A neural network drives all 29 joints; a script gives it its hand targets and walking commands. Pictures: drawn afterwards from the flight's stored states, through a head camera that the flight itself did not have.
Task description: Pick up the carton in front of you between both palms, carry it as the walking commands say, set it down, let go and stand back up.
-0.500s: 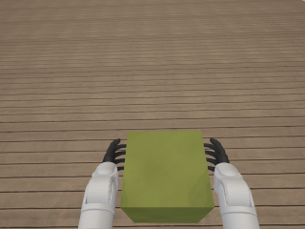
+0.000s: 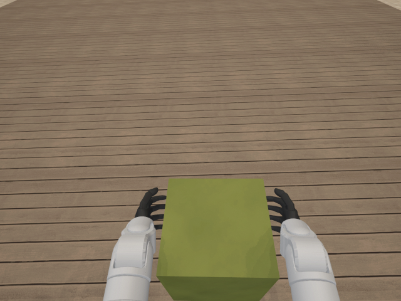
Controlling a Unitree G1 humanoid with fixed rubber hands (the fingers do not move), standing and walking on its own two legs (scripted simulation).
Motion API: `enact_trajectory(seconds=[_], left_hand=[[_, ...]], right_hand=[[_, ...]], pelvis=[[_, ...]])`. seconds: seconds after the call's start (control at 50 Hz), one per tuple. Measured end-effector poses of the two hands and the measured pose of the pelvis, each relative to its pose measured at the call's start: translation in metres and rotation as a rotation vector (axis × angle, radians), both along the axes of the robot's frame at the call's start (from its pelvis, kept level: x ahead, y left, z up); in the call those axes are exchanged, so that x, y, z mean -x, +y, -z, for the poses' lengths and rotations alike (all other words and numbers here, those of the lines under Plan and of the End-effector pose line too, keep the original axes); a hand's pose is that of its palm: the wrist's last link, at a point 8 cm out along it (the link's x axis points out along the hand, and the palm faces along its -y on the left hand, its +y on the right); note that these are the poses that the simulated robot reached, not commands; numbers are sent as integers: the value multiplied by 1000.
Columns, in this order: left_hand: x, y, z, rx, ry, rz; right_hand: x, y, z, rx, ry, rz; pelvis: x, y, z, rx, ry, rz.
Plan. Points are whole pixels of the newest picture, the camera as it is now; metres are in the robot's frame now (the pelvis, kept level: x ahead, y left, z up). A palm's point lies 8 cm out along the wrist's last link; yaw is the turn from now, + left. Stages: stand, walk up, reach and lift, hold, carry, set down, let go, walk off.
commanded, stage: carry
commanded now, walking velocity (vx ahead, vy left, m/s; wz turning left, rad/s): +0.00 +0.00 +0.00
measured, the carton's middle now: (215, 243) +0.30 +0.00 -0.07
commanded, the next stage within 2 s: hold in 1.04 s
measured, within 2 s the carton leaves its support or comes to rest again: neither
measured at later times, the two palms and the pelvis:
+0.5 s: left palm (142, 231) +0.26 +0.14 +0.04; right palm (295, 235) +0.26 -0.15 +0.04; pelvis -0.03 +0.00 +0.00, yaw +0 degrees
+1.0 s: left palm (141, 238) +0.25 +0.14 +0.04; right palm (298, 242) +0.25 -0.15 +0.04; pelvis -0.04 +0.00 +0.00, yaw +0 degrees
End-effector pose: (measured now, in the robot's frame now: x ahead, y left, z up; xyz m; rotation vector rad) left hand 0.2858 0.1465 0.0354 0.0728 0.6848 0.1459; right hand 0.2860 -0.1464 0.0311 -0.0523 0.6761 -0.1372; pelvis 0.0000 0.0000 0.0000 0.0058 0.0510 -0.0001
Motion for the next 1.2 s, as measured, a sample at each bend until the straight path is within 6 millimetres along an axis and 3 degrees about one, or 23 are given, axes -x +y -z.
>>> enact_trajectory(seconds=[0.52, 1.04, 1.2], left_hand=[[24, -2, -9, 2, -9, 5], [36, -3, -8, 3, -11, 3], [46, -7, -14, -4, -9, 51]], right_hand=[[27, -3, -8, -1, -1, 7], [40, -5, -7, 0, 1, 9], [59, -10, -11, -19, 0, 34]], pelvis=[[27, -1, -4, 0, -13, 5], [40, -2, -3, 0, -16, 6], [47, 2, -11, 11, -126, 64]])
